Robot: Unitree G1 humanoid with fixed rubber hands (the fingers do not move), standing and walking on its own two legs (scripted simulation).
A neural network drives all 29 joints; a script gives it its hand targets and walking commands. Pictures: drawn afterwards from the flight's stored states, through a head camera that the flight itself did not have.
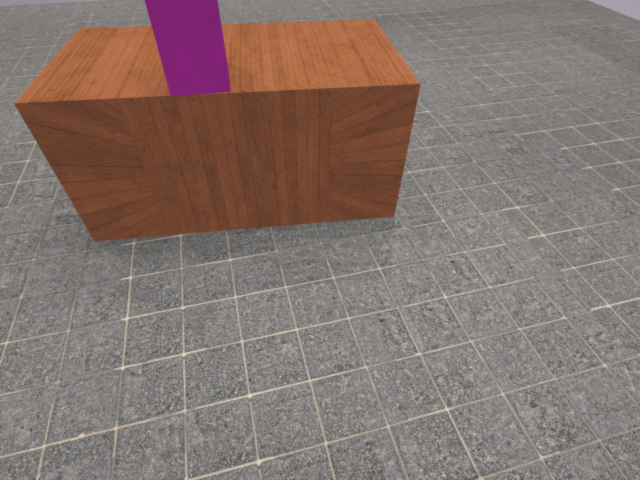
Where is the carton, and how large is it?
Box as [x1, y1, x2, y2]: [145, 0, 230, 95]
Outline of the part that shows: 145,0 171,95 229,91 230,88 217,1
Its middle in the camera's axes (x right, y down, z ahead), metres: -0.43 -0.70 +1.30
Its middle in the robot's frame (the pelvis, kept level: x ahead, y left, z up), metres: +1.46 +0.42 +0.01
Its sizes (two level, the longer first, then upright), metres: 0.246 0.198 0.288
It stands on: a pedestal, 0.64 m high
